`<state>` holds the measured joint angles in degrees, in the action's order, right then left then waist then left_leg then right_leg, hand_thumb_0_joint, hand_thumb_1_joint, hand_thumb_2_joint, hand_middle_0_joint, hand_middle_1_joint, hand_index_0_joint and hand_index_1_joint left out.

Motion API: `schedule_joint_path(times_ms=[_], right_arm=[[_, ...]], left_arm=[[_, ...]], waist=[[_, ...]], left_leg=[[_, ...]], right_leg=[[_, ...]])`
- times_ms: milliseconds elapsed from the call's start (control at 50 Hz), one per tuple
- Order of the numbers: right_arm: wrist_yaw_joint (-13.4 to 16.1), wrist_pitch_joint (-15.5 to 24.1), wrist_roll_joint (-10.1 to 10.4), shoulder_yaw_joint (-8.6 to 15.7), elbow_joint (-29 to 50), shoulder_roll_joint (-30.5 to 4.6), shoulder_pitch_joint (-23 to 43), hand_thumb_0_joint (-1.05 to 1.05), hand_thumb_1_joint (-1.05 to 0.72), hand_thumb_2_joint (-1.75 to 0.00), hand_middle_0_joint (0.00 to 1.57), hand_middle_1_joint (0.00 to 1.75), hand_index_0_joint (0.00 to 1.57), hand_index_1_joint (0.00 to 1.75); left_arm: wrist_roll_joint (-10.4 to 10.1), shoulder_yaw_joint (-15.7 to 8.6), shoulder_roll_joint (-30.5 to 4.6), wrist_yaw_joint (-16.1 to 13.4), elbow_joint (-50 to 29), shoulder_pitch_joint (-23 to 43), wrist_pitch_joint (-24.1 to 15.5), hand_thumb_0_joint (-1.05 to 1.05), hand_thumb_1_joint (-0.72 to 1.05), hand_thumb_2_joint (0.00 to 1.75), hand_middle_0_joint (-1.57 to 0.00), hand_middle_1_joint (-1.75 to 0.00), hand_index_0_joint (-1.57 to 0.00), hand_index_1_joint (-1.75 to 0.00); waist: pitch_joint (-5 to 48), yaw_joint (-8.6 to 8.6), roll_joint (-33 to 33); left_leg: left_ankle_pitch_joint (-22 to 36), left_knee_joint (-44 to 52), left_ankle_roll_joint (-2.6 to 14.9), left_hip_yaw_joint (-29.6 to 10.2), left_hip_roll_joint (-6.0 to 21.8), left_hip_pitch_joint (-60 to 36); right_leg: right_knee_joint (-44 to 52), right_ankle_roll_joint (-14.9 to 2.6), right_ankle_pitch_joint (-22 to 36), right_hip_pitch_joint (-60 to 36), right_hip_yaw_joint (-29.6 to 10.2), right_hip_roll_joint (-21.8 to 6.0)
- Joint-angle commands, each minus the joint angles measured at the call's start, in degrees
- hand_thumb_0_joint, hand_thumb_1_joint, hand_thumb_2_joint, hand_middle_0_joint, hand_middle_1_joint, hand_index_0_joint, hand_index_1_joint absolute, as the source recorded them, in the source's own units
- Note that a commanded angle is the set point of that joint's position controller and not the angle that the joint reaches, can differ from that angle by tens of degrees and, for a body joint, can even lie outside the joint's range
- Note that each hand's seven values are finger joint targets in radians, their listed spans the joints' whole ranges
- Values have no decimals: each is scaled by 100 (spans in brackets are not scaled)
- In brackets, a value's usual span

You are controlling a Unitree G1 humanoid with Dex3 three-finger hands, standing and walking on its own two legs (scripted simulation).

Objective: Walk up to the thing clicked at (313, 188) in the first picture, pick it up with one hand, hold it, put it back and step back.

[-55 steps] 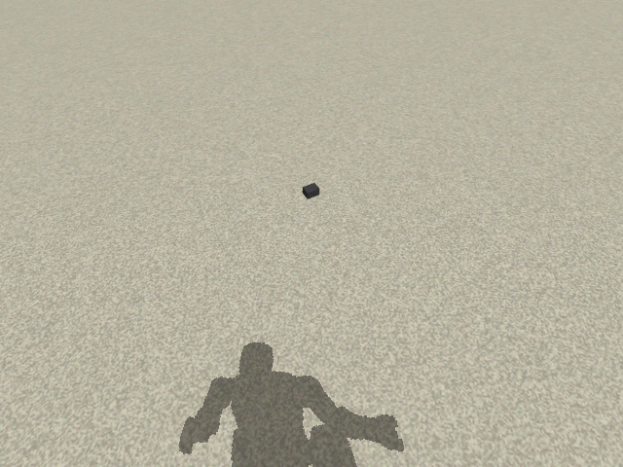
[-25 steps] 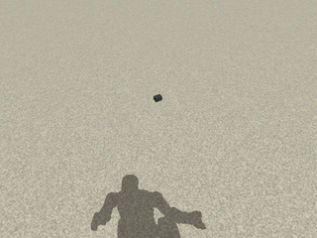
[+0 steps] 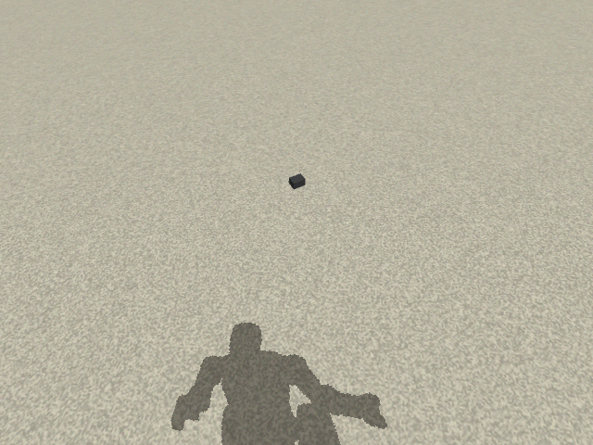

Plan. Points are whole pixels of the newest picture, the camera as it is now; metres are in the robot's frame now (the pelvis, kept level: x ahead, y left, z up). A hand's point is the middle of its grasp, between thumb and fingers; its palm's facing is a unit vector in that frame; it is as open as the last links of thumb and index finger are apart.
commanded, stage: stand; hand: left
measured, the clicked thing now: (297, 181) +1.42 +0.05 -0.76
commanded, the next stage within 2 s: walk up in 0.02 s
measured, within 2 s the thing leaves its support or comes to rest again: neither
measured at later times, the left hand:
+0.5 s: hand out of the picture +0.16 +0.31 -0.17, palm faces +0.14 -0.95 -0.27, open 7.4 cm
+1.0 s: hand (194, 302) +0.40 +0.23 -0.13, palm faces +0.28 -0.90 -0.33, open 7.4 cm
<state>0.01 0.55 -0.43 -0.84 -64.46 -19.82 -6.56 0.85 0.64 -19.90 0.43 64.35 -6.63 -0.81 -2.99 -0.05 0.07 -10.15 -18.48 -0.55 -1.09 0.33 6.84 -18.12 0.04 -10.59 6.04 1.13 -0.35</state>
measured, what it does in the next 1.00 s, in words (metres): walks ahead, turning left: left foot, then right foot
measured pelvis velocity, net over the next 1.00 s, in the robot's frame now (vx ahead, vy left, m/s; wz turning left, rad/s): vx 0.38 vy -0.05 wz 0.29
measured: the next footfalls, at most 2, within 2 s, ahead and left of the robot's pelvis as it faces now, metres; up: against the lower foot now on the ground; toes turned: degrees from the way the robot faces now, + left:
left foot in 0.28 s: +0.12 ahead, +0.14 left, +0.00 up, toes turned +12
right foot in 0.74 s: +0.46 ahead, -0.10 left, +0.00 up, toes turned +11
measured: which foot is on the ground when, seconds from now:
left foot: down 0.00-0.14, up 0.16-0.26, down 0.28-0.76, up 0.78-1.00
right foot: down 0.00-0.30, up 0.32-0.72, down 0.74-1.00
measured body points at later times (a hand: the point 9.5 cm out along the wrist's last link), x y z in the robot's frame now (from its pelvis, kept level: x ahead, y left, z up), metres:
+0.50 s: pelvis +0.13 +0.03 -0.01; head +0.14 +0.08 +0.44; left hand +0.15 +0.36 -0.15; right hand +0.21 -0.31 -0.08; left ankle +0.08 +0.13 -0.75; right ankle +0.17 -0.12 -0.68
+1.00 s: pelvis +0.38 -0.05 -0.01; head +0.39 -0.05 +0.44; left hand +0.38 +0.28 -0.11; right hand +0.55 -0.35 -0.11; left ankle +0.38 +0.10 -0.68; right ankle +0.42 -0.11 -0.75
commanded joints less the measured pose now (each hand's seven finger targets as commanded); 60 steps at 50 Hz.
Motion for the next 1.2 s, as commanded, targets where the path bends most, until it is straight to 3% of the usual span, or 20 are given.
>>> schedule_joint_path(times_ms=[0, 80, 140, 220, 260, 280, 300, 320, 360, 440, 660, 720, 740, 760, 780, 800, 880, 1040, 1100, 1180], right_arm=[[-15, 243, -29, 695, 598, -1851, -569, 0, -90, -90, 20, 30, 20, 30], [-127, 338, -183, 804, 1047, -1754, -20, 0, -90, -90, 20, 30, 20, 30], [-143, 420, -162, 707, 1448, -1371, 386, 0, -90, -90, 20, 30, 20, 30], [-270, 500, -94, 809, 1367, -1504, -434, 0, -90, -90, 20, 30, 20, 30], [-169, 555, -69, 994, 846, -1611, -2077, 0, -90, -90, 20, 30, 20, 30], [-41, 565, -105, 1204, 623, -2129, -3049, 0, -90, -90, 20, 30, 20, 30], [60, 556, -174, 1273, 793, -2586, -3078, 0, -90, -90, 20, 30, 20, 30], [77, 554, -92, 1246, 1171, -2576, -2215, 0, -90, -90, 20, 30, 20, 30], [91, 599, -6, 1046, 1395, -2232, -1541, 0, -90, -90, 20, 30, 20, 30], [122, 717, 90, 843, 1493, -1823, -1836, 0, -90, -90, 20, 30, 20, 30], [207, 722, 0, 901, 1873, -2146, -1873, 0, -90, -90, 20, 30, 20, 30], [261, 664, 1, 845, 2014, -2075, -1572, 0, -90, -90, 20, 30, 20, 30], [258, 663, 26, 698, 2023, -1682, -1770, 0, -90, -90, 20, 30, 20, 30], [232, 686, 75, 528, 2140, -1175, -2209, 0, -90, -90, 20, 30, 20, 30], [316, 641, 65, 654, 2049, -1656, -2237, 0, -90, -90, 20, 30, 20, 30], [339, 621, 45, 701, 1922, -1928, -1862, 0, -90, -90, 20, 30, 20, 30], [145, 550, 86, 701, 1676, -1633, -1980, 0, -90, -90, 20, 30, 20, 30], [23, 493, 69, 710, 1898, -1571, -1284, 0, -90, -90, 20, 30, 20, 30], [98, 565, 71, 689, 1945, -1494, -1197, 0, -90, -90, 20, 30, 20, 30], [311, 624, -18, 808, 1721, -1717, -2460, 0, -90, -90, 20, 30, 20, 30]], left_arm=[[186, -886, -1940, 161, -794, 127, -129, 0, 90, 90, -20, -30, -20, -30], [263, -1000, -1692, 387, -1059, -209, -78, 0, 90, 90, -20, -30, -20, -30], [264, -1133, -1940, 373, -1183, -556, -111, 0, 90, 90, -20, -30, -20, -30], [309, -1083, -1895, 461, -1557, 59, -86, 0, 90, 90, -20, -30, -20, -30], [260, -995, -1695, 507, -1799, 873, -17, 0, 90, 90, -20, -30, -20, -30], [236, -899, -1339, 523, -1926, 824, 7, 0, 90, 90, -20, -30, -20, -30], [202, -804, -1051, 513, -2033, 642, 41, 0, 90, 90, -20, -30, -20, -30], [212, -907, -1621, 495, -1956, 375, 91, 0, 90, 90, -20, -30, -20, -30], [122, -854, -1736, 508, -1828, 142, 19, 0, 90, 90, -20, -30, -20, -30], [103, -863, -1610, 535, -1654, -128, 59, 0, 90, 90, -20, -30, -20, -30], [71, -877, -1350, 687, -2412, 863, 67, 0, 90, 90, -20, -30, -20, -30], [64, -1132, -1558, 589, -2071, -755, 19, 0, 90, 90, -20, -30, -20, -30], [117, -1308, -1906, 512, -1839, -1608, -52, 0, 90, 90, -20, -30, -20, -30], [143, -1384, -2312, 459, -1832, -1811, -104, 0, 90, 90, -20, -30, -20, -30], [17, -1356, -2411, 397, -1943, -1295, -79, 0, 90, 90, -20, -30, -20, -30], [-21, -1336, -2272, 374, -2131, -835, -60, 0, 90, 90, -20, -30, -20, -30], [26, -1058, -1574, 357, -2254, -346, -158, 0, 90, 90, -20, -30, -20, -30], [182, -979, -1570, 515, -2628, -696, -169, 0, 90, 90, -20, -30, -20, -30], [164, -958, -1533, 514, -2619, -984, -80, 0, 90, 90, -20, -30, -20, -30], [115, -844, -1464, 421, -2778, -1075, -42, 0, 90, 90, -20, -30, -20, -30]], waist=[[994, -76, -629], [-43, -459, -193], [-310, -858, -982], [-549, -329, -812], [-14, 602, -205], [363, 1075, 1459], [288, 1030, 2207], [158, 635, 950], [-120, 207, 382], [-193, 56, 330], [9, 224, 745], [844, -758, 228], [1232, -1157, -705], [1507, -946, -2295], [1428, -721, -1999], [1002, -665, -1510], [-229, -115, -620], [-381, -375, -785], [-107, -457, -498], [492, 321, 395]], left_leg=[[-1717, -323, 610, -821, 566, 302], [-2075, -656, 397, -704, 447, 2142], [-1675, -2592, 129, 455, 273, 3551], [-1731, -1777, 312, 129, 536, 2013], [-445, -906, 252, 298, 203, -609], [-1241, 11, 319, -898, 725, -1805], [-3231, 963, 496, -3691, 1808, -2000], [-3812, 1179, 986, -4320, 2270, -1272], [-2263, 608, 1347, -3152, 2012, -1099], [1286, 93, 819, -1271, 1253, -455], [2558, -379, 873, -547, 1136, -151], [3395, -2536, 666, -313, 1007, 318], [2139, -4240, 425, -162, 639, 1347], [-1727, -5429, 335, 81, -302, 2887], [-2022, -5888, 380, 13, -240, 3281], [-1735, -6137, 440, -78, 95, 3183], [-693, -4957, 411, -286, 458, 2312], [-107, -2508, 80, 377, 483, 2202], [171, -1902, 154, 532, 329, 1715], [222, -1115, 592, 511, 97, -516]], right_leg=[[-471, -295, -2093, -403, -229, -466], [-313, -685, -3141, -109, -855, -905], [994, -1429, -2684, -1043, -2125, -2280], [592, -1211, -2798, 174, -1051, -1770], [-1045, -692, -2420, 1691, 186, -927], [-3344, -410, -2131, 2628, 874, -236], [-4640, -197, -2589, 4086, 222, 353], [-4815, -190, -2105, 3801, -470, -128], [-4742, -212, -1321, 3758, -700, -607], [-4187, -21, -593, 2946, -600, -655], [-1949, -219, 253, 1857, -9, -515], [-1251, -529, 236, -249, 80, -214], [-1139, -682, -68, -1486, -398, -415], [-499, -764, -911, -2352, -2385, -1792], [250, -1145, -1731, -2087, -3696, -2305], [498, -1371, -2373, -1297, -3587, -2319], [399, -779, -868, 938, -1042, -1195], [748, -877, -1045, 837, -498, -1085], [99, -797, 248, 435, -423, -1056], [-2426, -404, 2176, 1173, 198, -628]])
